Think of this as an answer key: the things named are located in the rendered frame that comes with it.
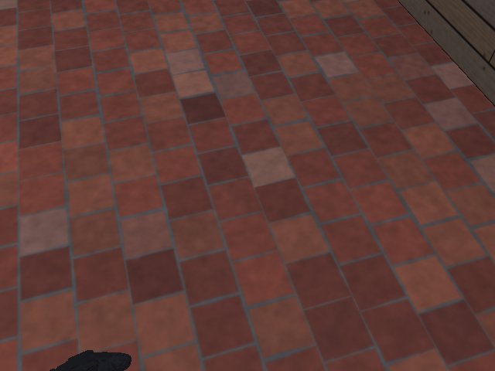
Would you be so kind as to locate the left robot hand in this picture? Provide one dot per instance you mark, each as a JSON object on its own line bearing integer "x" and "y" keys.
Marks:
{"x": 96, "y": 361}

